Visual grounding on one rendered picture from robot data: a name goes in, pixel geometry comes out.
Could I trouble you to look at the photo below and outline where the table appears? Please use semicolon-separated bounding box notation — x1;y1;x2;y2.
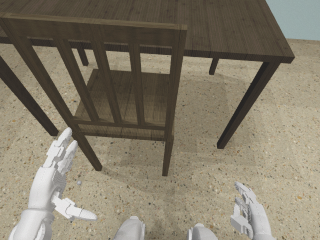
0;0;295;149

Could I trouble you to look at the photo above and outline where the right robot hand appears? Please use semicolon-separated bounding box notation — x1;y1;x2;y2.
230;181;272;239

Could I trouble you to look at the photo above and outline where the robot left shin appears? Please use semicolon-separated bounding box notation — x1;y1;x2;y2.
129;216;139;220

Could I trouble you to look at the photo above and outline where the chair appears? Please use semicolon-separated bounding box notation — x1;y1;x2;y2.
0;12;188;177

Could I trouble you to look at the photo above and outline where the left robot hand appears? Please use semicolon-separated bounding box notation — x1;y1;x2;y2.
28;127;98;221

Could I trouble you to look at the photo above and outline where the robot left thigh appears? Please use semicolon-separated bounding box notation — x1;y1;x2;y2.
112;219;146;240

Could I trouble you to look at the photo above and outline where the robot left forearm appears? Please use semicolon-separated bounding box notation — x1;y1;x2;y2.
8;208;55;240

